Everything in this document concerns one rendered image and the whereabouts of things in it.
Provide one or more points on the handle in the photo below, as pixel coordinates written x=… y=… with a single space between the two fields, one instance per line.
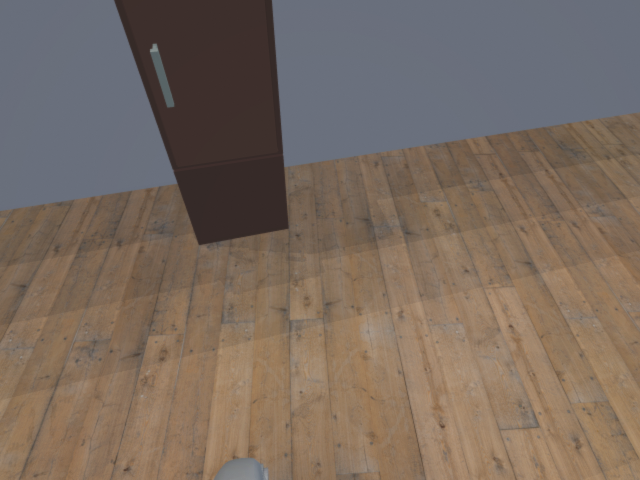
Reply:
x=161 y=76

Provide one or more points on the cupboard door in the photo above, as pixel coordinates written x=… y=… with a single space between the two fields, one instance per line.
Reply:
x=215 y=55

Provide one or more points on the left robot thigh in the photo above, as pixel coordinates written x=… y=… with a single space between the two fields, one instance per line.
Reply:
x=242 y=469

